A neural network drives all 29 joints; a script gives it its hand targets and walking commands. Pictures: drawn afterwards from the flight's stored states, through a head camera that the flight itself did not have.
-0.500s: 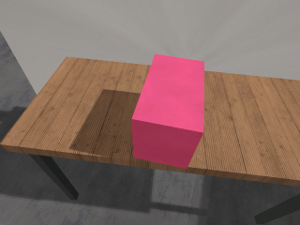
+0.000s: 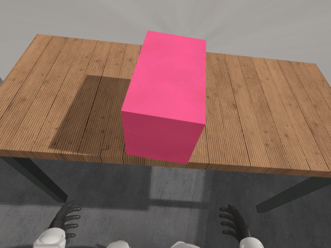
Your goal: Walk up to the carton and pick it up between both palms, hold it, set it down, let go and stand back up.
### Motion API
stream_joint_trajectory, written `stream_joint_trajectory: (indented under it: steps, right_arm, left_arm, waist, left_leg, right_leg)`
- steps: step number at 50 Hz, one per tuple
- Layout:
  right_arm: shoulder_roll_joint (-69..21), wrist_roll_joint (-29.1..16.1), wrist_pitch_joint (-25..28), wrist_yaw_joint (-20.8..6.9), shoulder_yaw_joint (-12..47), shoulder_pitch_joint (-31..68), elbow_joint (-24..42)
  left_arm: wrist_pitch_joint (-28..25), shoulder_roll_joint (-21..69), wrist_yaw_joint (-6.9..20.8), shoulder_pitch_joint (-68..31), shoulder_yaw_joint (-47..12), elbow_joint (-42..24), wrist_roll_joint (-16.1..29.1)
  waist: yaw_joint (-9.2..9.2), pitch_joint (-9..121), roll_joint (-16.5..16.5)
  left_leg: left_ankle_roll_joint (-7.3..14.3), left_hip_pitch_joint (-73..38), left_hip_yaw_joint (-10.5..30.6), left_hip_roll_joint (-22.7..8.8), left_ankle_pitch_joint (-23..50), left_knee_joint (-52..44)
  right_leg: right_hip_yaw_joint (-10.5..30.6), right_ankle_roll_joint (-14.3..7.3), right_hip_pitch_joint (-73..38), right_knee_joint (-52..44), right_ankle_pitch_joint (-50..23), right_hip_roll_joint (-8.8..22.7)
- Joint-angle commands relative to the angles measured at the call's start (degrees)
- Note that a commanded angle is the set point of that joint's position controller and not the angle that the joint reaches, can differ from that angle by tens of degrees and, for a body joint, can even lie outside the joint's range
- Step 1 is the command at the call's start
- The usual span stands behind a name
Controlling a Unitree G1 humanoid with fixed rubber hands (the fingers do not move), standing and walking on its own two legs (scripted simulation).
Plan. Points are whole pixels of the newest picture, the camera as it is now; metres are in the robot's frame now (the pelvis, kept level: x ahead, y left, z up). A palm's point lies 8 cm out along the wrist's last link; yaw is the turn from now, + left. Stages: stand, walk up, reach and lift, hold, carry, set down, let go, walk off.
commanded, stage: reach and lift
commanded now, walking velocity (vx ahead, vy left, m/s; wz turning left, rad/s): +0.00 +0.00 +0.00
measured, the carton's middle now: (167, 96) +0.51 +0.02 +0.04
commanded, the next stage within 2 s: none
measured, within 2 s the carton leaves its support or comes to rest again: neither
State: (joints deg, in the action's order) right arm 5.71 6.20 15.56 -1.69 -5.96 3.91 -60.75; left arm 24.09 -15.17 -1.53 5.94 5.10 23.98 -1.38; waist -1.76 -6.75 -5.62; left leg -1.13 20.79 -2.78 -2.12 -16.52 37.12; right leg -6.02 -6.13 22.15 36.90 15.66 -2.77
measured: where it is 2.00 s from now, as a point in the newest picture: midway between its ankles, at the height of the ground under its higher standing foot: outside the picture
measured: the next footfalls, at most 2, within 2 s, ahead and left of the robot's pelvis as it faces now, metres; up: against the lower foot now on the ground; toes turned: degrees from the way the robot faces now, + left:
none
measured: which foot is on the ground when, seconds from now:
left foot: down 0.00-1.00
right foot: down 0.00-1.00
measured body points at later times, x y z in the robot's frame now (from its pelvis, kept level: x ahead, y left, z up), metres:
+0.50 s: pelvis +0.04 +0.02 +0.02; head +0.03 +0.05 +0.47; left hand +0.18 +0.27 -0.07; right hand +0.22 -0.19 -0.06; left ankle +0.03 +0.13 -0.72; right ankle +0.04 -0.05 -0.72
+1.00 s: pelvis +0.06 +0.04 +0.03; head +0.03 +0.06 +0.48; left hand +0.22 +0.24 -0.01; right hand +0.22 -0.18 -0.01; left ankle +0.03 +0.13 -0.72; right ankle +0.04 -0.05 -0.72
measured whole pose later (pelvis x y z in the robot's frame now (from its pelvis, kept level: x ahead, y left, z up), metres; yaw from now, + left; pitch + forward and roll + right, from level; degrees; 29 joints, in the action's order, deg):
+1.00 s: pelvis +0.06 +0.04 +0.03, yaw -2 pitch -2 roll -1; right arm 9.7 -5.6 10.7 -1.5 -2.4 -21.4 -22.9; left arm 6.9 -10.1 -4.3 22.0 -5.0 8.5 2.3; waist -3.7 1.9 -1.6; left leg 1.7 4.2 -5.4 -0.5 -13.6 19.8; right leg -1.2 -2.5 4.8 16.9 10.1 -3.0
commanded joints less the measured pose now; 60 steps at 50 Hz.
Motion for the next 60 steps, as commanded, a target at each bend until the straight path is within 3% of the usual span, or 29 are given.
stream_joint_trajectory:
  steps: [1,6,12,14,21,28,43,60]
  right_arm:
    - [3.9,2.6,1.0,0.6,-2.2,4.7,8.6]
    - [2.4,1.6,-2.6,1.7,-2.5,0.2,12.9]
    - [3.8,-2.5,-3.3,3.2,-0.1,-6.3,12.3]
    - [3.9,-3.2,-3.0,3.3,0.6,-6.8,13.2]
    - [5.1,-4.3,-3.5,2.1,0.4,-7.7,20.5]
    - [8.3,-6.3,-2.9,0.5,-0.1,-11.2,25.9]
    - [11.0,-11.1,-3.1,-0.2,0.9,-20.9,39.2]
    - [8.8,-14.3,-4.4,2.5,3.3,-29.1,57.7]
  left_arm:
    - [-1.8,-8.1,-1.5,0.4,0.7,-3.7,1.2]
    - [-2.8,-9.0,-1.9,-4.9,-2.8,-7.1,2.9]
    - [-4.1,-8.8,-0.3,4.7,-3.8,-7.6,2.6]
    - [-5.1,-8.5,0.3,6.5,-3.6,-7.6,2.5]
    - [-8.1,-6.2,0.2,6.5,-5.3,-10.5,3.4]
    - [-11.1,-3.4,-1.0,8.7,-7.0,-14.0,3.8]
    - [-16.8,1.7,-2.8,12.9,-8.8,-20.6,3.1]
    - [-24.2,0.8,-2.4,15.9,-9.2,-26.8,6.8]
  waist:
    - [-4.09,13.6,2.8]
    - [-1.66,13.7,5.3]
    - [-0.16,12.8,4.3]
    - [-0.09,12.4,4.0]
    - [-0.94,9.4,6.4]
    - [-1.80,10.6,7.9]
    - [-2.02,7.6,6.8]
    - [-2.15,5.0,6.1]
  left_leg:
    - [4.1,8.1,0.9,-0.7,0.9,-10.7]
    - [4.1,8.7,-0.1,-0.1,-1.4,-10.6]
    - [4.3,3.2,1.7,1.3,6.7,-14.0]
    - [4.0,1.8,1.8,1.6,8.3,-15.2]
    - [2.9,-1.9,0.3,0.9,9.2,-17.3]
    - [1.1,-5.6,1.0,0.2,14.6,-17.6]
    - [-1.2,-12.2,1.7,-0.4,19.3,-20.7]
    - [-0.9,-13.1,0.5,-0.5,16.6,-22.0]
  right_leg:
    - [15.1,5.2,-19.8,-14.2,4.9,7.8]
    - [16.7,6.5,-18.7,-14.7,7.0,9.3]
    - [14.2,8.0,-24.4,-14.4,-14.3,8.1]
    - [12.9,8.0,-25.0,-14.8,-16.8,7.3]
    - [8.4,4.7,-19.6,-17.3,-7.5,3.8]
    - [7.6,3.4,-17.7,-17.9,-9.0,1.7]
    - [8.8,3.0,-17.5,-21.7,-12.7,0.9]
    - [10.0,3.3,-19.2,-23.9,-13.1,3.2]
